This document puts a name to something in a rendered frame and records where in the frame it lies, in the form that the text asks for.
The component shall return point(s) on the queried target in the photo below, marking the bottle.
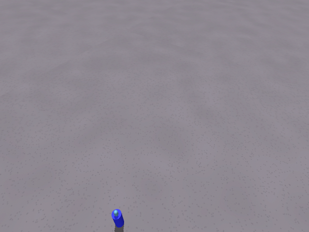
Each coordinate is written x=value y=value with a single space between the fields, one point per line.
x=118 y=218

